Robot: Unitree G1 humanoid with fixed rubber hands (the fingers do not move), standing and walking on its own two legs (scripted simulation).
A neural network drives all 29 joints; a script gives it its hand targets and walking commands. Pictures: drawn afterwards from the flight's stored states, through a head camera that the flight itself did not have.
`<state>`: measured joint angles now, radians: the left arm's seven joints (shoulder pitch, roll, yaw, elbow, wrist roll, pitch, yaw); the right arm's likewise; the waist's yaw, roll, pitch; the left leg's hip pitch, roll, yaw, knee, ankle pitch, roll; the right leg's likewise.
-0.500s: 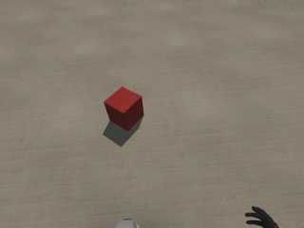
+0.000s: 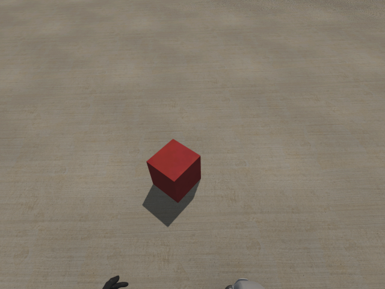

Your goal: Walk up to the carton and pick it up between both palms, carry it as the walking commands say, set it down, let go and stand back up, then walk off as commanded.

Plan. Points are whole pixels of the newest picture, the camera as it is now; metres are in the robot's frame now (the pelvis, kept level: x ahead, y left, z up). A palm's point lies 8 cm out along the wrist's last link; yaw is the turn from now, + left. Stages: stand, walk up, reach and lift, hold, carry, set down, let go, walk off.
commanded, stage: walk up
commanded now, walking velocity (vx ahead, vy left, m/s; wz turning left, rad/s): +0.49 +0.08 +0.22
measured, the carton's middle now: (175, 170) +0.87 +0.07 -0.65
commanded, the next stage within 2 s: none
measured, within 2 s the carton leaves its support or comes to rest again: neither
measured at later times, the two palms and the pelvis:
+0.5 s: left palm out of the picture +0.13 +0.30 -0.15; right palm (246, 194) +0.39 -0.16 -0.13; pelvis +0.24 +0.07 -0.01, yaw +5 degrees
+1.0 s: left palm (86, 201) +0.42 +0.31 -0.14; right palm (248, 210) +0.34 -0.15 -0.14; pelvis +0.36 +0.08 +0.00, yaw +4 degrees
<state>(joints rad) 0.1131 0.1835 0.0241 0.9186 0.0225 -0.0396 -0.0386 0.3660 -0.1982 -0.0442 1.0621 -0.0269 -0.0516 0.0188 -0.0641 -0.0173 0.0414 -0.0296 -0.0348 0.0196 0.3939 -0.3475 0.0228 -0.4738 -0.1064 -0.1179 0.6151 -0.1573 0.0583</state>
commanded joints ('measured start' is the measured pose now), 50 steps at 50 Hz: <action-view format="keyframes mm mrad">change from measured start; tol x32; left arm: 1 271 164 59 34 3 -36 34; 50 213 124 36 154 -19 0 61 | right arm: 1 -46 -145 -13 -33 3 -18 -5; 50 -23 -56 -13 12 23 23 -38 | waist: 1 148 -37 -104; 19 67 -220 83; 26 -25 387 -336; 50 88 11 -121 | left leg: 1 -343 127 -60 228 229 87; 5 -622 134 -85 845 -9 1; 23 -168 102 141 72 254 -31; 26 301 597 -541 -118 453 100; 35 -274 393 -150 -213 130 89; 50 -216 164 52 41 259 1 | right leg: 1 546 -20 1 -119 -12 -58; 4 550 -422 678 -453 -422 -204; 11 414 -288 163 -362 307 -131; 20 244 -176 -32 -447 -56 -125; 24 259 -99 -70 32 208 -92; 26 -62 77 -3 489 -470 -46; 28 -96 -29 127 625 -366 -57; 50 394 -82 87 -210 365 -50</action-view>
